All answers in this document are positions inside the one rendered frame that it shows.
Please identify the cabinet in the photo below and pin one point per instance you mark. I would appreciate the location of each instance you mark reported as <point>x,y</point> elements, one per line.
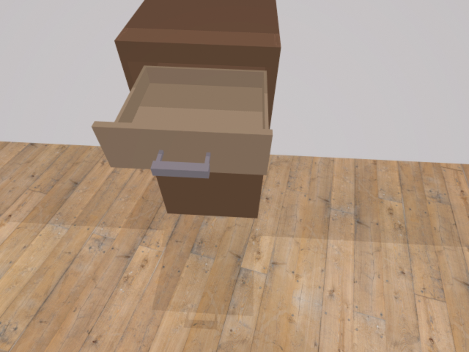
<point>221,34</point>

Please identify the handle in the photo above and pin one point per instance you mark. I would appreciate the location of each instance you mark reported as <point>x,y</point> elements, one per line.
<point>180,169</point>

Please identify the drawer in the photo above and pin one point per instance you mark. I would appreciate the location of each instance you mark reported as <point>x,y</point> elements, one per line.
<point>188,112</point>

